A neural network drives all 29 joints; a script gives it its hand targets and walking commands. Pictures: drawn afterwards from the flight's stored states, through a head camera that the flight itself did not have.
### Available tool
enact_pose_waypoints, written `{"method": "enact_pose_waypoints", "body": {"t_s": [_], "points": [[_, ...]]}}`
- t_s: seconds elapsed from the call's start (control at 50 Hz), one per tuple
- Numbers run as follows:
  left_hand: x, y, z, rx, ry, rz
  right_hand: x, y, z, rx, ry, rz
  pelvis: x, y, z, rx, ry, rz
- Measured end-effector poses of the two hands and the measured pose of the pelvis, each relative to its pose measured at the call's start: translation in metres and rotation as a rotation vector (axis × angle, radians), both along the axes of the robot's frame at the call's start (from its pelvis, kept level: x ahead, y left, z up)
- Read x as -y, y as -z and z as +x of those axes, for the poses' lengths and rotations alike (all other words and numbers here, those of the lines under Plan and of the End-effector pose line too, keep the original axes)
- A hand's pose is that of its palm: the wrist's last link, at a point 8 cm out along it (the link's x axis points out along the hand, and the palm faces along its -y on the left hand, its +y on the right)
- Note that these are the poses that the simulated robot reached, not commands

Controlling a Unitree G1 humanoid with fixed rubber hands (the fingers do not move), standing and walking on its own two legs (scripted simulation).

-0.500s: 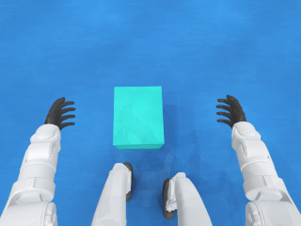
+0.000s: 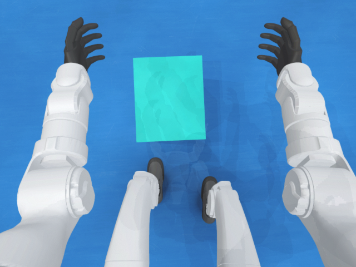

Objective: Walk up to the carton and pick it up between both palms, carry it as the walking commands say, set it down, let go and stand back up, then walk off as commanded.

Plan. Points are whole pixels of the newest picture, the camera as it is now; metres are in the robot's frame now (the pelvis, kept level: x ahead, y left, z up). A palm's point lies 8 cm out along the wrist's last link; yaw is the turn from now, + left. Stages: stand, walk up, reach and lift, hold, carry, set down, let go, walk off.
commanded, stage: reach and lift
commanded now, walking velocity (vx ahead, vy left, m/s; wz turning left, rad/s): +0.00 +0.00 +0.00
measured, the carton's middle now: (170, 104) +0.48 +0.07 -0.52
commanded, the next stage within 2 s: none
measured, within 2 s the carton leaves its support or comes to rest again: neither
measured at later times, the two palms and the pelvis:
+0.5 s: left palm (95, 74) +0.49 +0.24 -0.18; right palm (261, 70) +0.53 -0.16 -0.19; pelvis -0.01 -0.02 -0.07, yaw +0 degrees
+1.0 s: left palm (116, 85) +0.50 +0.23 -0.33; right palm (241, 86) +0.52 -0.16 -0.34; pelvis -0.03 -0.01 -0.20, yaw -1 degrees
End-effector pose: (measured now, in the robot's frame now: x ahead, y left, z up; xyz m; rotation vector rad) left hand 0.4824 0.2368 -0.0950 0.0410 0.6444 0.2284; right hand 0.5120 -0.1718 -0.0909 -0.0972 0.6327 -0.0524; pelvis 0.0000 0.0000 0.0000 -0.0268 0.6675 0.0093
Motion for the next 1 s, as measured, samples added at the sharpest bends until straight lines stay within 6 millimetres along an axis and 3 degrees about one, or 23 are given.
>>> {"method": "enact_pose_waypoints", "body": {"t_s": [0.12, 0.26, 0.34, 0.54, 0.76, 1.0], "points": [[0.009, 0.007, 0.019, 0.033, 0.017, 0.012, -0.001, 0.008, 0.019, 0.040, -0.004, 0.011, -0.002, 0.006, 0.007, -0.083, 0.009, 0.001], [0.017, 0.029, 0.004, -0.002, 0.017, 0.001, 0.009, 0.032, 0.006, 0.013, 0.003, 0.021, 0.002, 0.010, 0.010, -0.151, 0.024, 0.009], [0.013, 0.045, -0.003, -0.015, -0.005, -0.009, 0.007, 0.050, 0.003, 0.002, -0.012, 0.023, 0.007, 0.022, 0.004, -0.171, 0.038, 0.018], [0.001, 0.104, 0.008, 0.009, -0.021, -0.010, -0.017, 0.112, 0.018, 0.007, -0.023, 0.013, 0.021, 0.087, -0.014, -0.181, 0.024, 0.019], [0.006, 0.186, 0.001, -0.035, -0.037, -0.017, -0.015, 0.187, 0.008, -0.026, 0.013, -0.004, 0.020, 0.148, -0.017, -0.159, 0.021, 0.001], [0.010, 0.238, 0.017, -0.016, -0.033, -0.027, -0.017, 0.245, 0.012, -0.019, 0.019, -0.001, 0.011, 0.204, -0.028, -0.106, 0.027, 0.007]]}}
